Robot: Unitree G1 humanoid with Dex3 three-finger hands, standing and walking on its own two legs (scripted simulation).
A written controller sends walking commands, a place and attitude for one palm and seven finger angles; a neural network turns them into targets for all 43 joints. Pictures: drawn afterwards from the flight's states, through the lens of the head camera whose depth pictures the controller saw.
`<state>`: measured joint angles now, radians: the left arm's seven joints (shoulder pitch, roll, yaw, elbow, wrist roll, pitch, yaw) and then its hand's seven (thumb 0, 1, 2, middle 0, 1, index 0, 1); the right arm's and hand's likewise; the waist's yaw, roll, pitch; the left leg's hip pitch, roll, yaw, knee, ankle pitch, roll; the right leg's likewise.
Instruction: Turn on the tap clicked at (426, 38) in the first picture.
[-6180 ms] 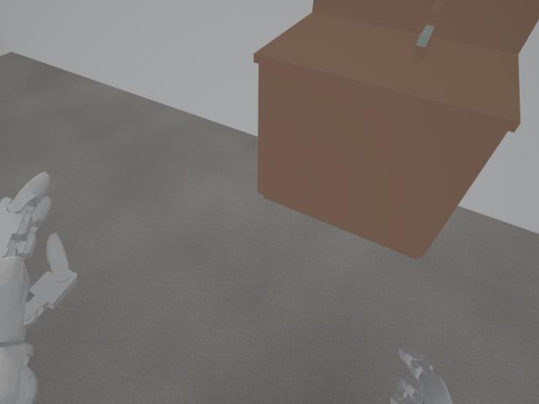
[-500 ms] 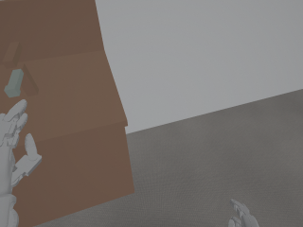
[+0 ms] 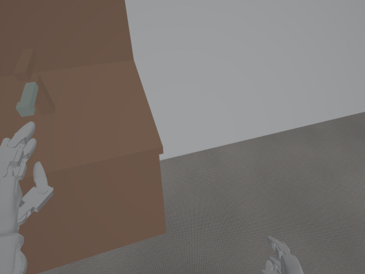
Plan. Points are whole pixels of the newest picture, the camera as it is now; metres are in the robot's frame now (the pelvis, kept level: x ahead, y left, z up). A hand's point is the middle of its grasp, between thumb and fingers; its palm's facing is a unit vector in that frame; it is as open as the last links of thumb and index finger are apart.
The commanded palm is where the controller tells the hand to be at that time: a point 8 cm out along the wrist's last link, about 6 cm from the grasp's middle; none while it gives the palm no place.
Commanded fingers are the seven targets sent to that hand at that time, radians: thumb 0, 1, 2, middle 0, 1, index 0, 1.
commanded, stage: look again from close up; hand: left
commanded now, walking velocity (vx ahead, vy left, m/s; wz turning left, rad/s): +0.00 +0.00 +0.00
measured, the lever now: (25, 108) +0.45 +0.43 +0.12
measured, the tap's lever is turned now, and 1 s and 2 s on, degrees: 0 0 0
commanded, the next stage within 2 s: shuffle to correct the standing spot in 0.42 s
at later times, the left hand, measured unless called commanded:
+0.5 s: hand (43, 178) +0.24 +0.27 +0.14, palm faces +0.29 -0.87 -0.41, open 7.4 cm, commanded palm +0.18 +0.30 +0.18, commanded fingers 0.00 0.90 0.90 -0.20 -0.30 -0.20 -0.30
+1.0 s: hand (26, 158) +0.27 +0.31 +0.16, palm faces +0.39 -0.85 -0.36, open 7.4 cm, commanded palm +0.21 +0.34 +0.18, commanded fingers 0.00 0.90 0.90 -0.20 -0.30 -0.20 -0.30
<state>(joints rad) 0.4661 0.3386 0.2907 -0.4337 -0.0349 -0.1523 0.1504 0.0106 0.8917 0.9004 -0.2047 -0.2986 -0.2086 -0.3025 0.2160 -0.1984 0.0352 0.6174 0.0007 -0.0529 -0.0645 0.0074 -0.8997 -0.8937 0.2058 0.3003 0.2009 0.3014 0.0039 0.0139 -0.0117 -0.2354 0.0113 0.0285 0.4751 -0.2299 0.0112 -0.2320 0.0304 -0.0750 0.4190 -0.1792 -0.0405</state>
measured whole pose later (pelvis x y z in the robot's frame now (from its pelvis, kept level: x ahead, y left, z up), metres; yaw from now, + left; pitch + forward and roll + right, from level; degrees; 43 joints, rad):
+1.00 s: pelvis +0.05 +0.06 -0.02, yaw +0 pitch -1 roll -2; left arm 0.38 0.37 0.37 -0.47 -0.04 -0.22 0.10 0.01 0.89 0.90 -0.20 -0.30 -0.21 -0.30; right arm 0.20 -0.21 0.02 0.55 0.00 -0.09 -0.01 0.01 -0.90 -0.89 0.21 0.30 0.20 0.30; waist 0.02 -0.01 0.03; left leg -0.24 -0.06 0.06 0.65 -0.40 0.10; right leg -0.25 -0.04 -0.04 0.63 -0.36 0.02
